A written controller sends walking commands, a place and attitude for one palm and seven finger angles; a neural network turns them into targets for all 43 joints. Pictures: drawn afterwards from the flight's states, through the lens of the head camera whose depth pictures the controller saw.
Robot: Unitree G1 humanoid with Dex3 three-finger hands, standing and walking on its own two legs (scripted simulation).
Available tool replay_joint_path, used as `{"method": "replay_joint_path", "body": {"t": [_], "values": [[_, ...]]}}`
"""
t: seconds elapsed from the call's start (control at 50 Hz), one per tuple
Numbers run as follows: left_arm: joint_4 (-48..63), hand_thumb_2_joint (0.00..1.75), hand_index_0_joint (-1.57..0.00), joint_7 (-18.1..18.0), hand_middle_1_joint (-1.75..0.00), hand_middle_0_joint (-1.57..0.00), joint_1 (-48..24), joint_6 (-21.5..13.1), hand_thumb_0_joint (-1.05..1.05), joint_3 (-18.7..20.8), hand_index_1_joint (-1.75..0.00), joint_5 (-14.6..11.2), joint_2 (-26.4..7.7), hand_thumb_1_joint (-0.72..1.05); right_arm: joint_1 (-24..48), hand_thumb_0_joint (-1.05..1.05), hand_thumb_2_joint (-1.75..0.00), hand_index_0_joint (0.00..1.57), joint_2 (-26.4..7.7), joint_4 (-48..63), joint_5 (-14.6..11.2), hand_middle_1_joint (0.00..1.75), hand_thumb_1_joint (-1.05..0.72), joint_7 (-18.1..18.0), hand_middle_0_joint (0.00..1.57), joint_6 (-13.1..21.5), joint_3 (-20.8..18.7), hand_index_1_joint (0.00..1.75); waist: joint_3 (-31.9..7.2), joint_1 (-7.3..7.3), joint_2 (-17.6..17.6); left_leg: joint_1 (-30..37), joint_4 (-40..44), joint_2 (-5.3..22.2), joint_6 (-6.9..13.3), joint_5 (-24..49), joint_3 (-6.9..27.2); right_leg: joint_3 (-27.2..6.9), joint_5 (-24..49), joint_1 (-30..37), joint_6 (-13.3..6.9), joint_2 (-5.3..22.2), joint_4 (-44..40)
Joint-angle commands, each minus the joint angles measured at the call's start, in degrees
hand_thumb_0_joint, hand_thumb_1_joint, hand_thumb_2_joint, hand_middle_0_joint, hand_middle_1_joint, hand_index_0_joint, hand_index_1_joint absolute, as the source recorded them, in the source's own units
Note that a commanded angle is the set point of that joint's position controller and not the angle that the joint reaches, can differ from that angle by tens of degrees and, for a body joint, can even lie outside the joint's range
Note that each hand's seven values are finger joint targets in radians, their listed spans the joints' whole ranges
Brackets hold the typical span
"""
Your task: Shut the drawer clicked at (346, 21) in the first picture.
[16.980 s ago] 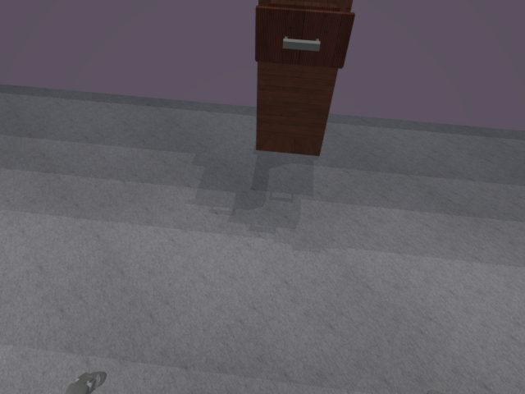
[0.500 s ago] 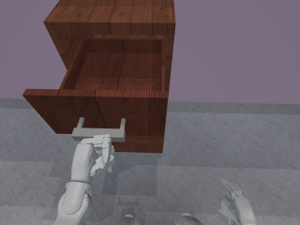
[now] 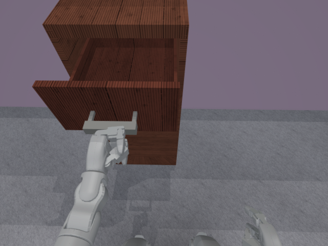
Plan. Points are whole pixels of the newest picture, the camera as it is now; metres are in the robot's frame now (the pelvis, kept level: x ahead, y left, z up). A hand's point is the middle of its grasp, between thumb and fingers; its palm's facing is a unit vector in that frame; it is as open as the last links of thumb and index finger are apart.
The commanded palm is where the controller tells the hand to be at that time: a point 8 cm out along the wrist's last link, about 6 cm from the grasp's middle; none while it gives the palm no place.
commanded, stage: push the drawer shut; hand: left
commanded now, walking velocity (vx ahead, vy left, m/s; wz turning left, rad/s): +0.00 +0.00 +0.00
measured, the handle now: (112, 121) +0.40 +0.15 +0.06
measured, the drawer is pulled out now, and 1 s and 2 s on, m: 0.18 0.06 0.00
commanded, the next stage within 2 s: pull the fist back off the drawer in 1.88 s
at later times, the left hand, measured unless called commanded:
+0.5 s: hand (129, 122) +0.40 +0.10 +0.06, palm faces +0.00 -1.00 -0.05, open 3.1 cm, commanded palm +0.38 +0.16 +0.06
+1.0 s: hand (130, 106) +0.45 +0.11 +0.06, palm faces +0.01 -1.00 -0.04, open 3.1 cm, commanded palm +0.43 +0.16 +0.06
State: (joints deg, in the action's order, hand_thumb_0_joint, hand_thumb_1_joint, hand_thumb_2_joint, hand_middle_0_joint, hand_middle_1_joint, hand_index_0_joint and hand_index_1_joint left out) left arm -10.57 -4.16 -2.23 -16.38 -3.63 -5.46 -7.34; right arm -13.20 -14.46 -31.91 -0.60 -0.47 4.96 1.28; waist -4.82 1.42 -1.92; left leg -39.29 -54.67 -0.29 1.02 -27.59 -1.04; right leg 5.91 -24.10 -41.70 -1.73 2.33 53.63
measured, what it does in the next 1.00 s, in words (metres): stands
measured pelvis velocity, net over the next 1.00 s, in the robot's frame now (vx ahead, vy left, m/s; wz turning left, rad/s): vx -0.01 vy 0.00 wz -0.04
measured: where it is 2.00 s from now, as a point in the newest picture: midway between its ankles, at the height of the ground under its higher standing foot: outside the picture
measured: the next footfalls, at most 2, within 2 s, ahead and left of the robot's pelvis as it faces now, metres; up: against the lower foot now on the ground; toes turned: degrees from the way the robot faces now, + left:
none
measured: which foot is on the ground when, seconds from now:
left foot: down 0.00-1.00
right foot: down 0.00-1.00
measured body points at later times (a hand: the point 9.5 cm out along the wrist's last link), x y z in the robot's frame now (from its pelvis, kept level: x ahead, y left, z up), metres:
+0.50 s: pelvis +0.00 -0.01 +0.00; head +0.08 -0.02 +0.45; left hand +0.39 +0.16 +0.06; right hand +0.10 -0.26 -0.11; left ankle -0.01 +0.11 -0.68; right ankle +0.02 -0.10 -0.68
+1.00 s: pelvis -0.01 +0.00 +0.00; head +0.09 -0.01 +0.44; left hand +0.44 +0.16 +0.06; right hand +0.05 -0.26 -0.12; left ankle -0.01 +0.11 -0.68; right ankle +0.02 -0.10 -0.68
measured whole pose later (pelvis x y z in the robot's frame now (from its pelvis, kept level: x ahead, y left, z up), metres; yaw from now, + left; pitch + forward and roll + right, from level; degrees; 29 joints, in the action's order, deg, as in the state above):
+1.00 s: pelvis -0.01 +0.00 +0.00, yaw -2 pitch +17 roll +0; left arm -49.8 0.1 -36.2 -23.2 12.2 -5.3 -12.9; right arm -18.2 -14.3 -36.7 0.3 0.6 1.8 0.6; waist -5.5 6.0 -1.2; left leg -44.5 -54.3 1.0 1.0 -26.4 -2.8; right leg 4.2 -21.9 -47.7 -2.0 0.9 52.9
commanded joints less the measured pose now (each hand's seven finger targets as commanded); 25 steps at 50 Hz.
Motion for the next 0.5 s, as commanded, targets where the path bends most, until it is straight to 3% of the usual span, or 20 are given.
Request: {"method": "replay_joint_path", "body": {"t": [0.0, 0.04, 0.1, 0.14, 0.2, 0.22, 0.28, 0.3, 0.38, 0.4, 0.46, 0.48], "values": [[9.97, 0.90, -1.40, 0.12, -1.60, -1.40, -16.96, -3.92, 0.00, 3.22, -1.60, 0.00, -3.65, 0.90, 0.19, 0.00, -0.90, 0.20, -6.68, 7.19, -0.14, 0.30, -0.90, -0.25, 0.20, 2.51, -2.76, 0.30, -18.34, 1.94, 3.13, 6.45, 8.32, 0.27, -0.38, 16.63, 2.53, -3.74, 15.17, 13.02, 0.35, -0.96, -7.28], [8.06, 0.90, -1.40, 0.33, -1.60, -1.40, -20.40, -4.08, 0.00, 2.59, -1.60, -0.19, -2.65, 0.90, 0.07, 0.00, -0.90, 0.20, -6.55, 6.59, -0.20, 0.30, -0.90, -0.28, 0.20, 2.23, -2.66, 0.30, -17.84, 2.69, 4.27, 6.10, 8.32, 0.15, -0.26, 15.75, 2.29, -3.99, 15.16, 12.93, 0.59, -0.98, -7.64], [4.15, 0.90, -1.40, 0.38, -1.60, -1.40, -23.03, -4.47, 0.00, 5.13, -1.60, -0.46, -4.82, 0.90, 0.02, 0.00, -0.90, 0.20, -6.83, 5.85, -0.23, 0.30, -0.90, -0.47, 0.20, 1.85, -2.67, 0.30, -16.42, 2.62, 5.63, 4.27, 8.64, 0.18, -0.08, 13.98, 2.08, -4.51, 13.59, 13.36, 0.68, -0.98, -8.38], [2.19, 0.90, -1.40, 0.78, -1.60, -1.40, -27.31, -4.94, 0.00, 4.36, -1.60, -0.53, -3.85, 0.90, -0.19, 0.00, -0.90, 0.20, -6.69, 5.17, -0.40, 0.30, -0.90, -0.39, 0.20, 1.70, -2.55, 0.30, -15.61, 3.33, 3.37, 4.75, 8.59, 0.05, -0.20, 13.17, 1.97, -4.49, 12.93, 11.79, 0.60, -0.97, -8.43], [-0.99, 0.90, -1.40, 0.97, -1.60, -1.40, -31.12, -5.41, 0.00, 6.24, -1.60, -0.64, -5.60, 0.90, -0.86, 0.00, -0.90, 0.20, -6.90, 4.42, -0.32, 0.30, -0.90, -0.45, 0.20, 1.46, -2.63, 0.30, -16.62, 3.44, 3.54, 4.15, 8.57, -0.01, -0.03, 12.63, 1.90, -4.94, 12.45, 12.41, 0.65, -1.05, -8.59], [-2.51, 0.90, -1.40, 1.08, -1.60, -1.40, -30.59, -5.58, 0.00, 7.87, -1.60, -0.73, -6.39, 0.90, -1.22, 0.00, -0.90, 0.20, -6.81, 4.25, -0.36, 0.30, -0.90, -0.44, 0.20, 1.34, -2.76, 0.30, -17.78, 2.72, 3.27, 4.16, 8.54, -0.18, -0.10, 12.95, 1.55, -5.26, 13.10, 13.44, 0.61, -1.11, -8.61], [-4.41, 0.90, -1.40, 1.54, -1.60, -1.40, -33.88, -6.09, 0.00, 7.52, -1.60, -0.93, -5.52, 0.90, -1.96, 0.00, -0.90, 0.20, -6.68, 3.74, -0.29, 0.30, -0.90, -0.28, 0.20, 1.27, -2.92, 0.30, -19.50, 3.16, 2.00, 4.80, 8.38, -0.23, -0.17, 14.65, 1.25, -5.28, 15.69, 14.03, 0.64, -1.10, -8.24], [-5.77, 0.90, -1.40, 1.67, -1.60, -1.40, -34.22, -6.22, 0.00, 8.85, -1.60, -1.13, -6.89, 0.90, -2.44, 0.00, -0.90, 0.20, -6.88, 3.57, -0.21, 0.30, -0.90, -0.22, 0.20, 1.18, -2.94, 0.30, -19.91, 2.96, 3.34, 4.06, 8.45, -0.20, -0.07, 14.91, 1.49, -5.21, 15.91, 14.54, 0.63, -1.25, -8.09], [-9.51, 0.90, -1.40, 2.41, -1.60, -1.40, -37.08, -7.02, 0.00, 11.43, -1.60, -1.72, -8.60, 0.90, -3.21, 0.00, -0.90, 0.20, -6.91, 3.11, -0.24, 0.30, -0.90, -0.10, 0.20, 0.83, -3.03, 0.30, -19.98, 2.90, 3.67, 2.27, 8.42, -0.50, -0.06, 14.20, 0.59, -6.33, 16.66, 16.41, 0.85, -1.15, -8.84], [-11.23, 0.90, -1.40, 2.65, -1.60, -1.40, -37.52, -7.14, 0.00, 12.28, -1.60, -1.70, -9.68, 0.90, -3.68, 0.00, -0.90, 0.20, -7.16, 2.98, -0.22, 0.30, -0.90, -0.10, 0.20, 0.74, -3.02, 0.30, -19.86, 2.90, 5.26, 1.53, 8.61, -0.44, 0.07, 14.33, 0.78, -6.17, 16.87, 16.82, 0.81, -1.31, -8.66], [-13.43, 0.90, -1.40, 3.27, -1.60, -1.40, -40.13, -7.70, 0.00, 12.23, -1.60, -1.92, -8.96, 0.90, -4.25, 0.00, -0.90, 0.20, -7.08, 2.50, -0.22, 0.30, -0.90, 0.12, 0.20, 0.57, -3.11, 0.30, -19.56, 3.38, 2.86, 1.78, 8.37, -0.46, -0.02, 14.34, 0.34, -6.28, 17.25, 15.54, 0.79, -1.36, -8.64], [-14.37, 0.90, -1.40, 3.28, -1.60, -1.40, -41.48, -7.93, 0.00, 12.99, -1.60, -2.06, -9.65, 0.90, -4.72, 0.00, -0.90, 0.20, -7.20, 2.15, -0.23, 0.30, -0.90, 0.13, 0.20, 0.51, -3.19, 0.30, -19.33, 3.70, 4.28, 1.42, 8.30, -0.40, 0.04, 14.14, 0.44, -6.26, 17.07, 15.51, 0.87, -1.43, -8.74]]}}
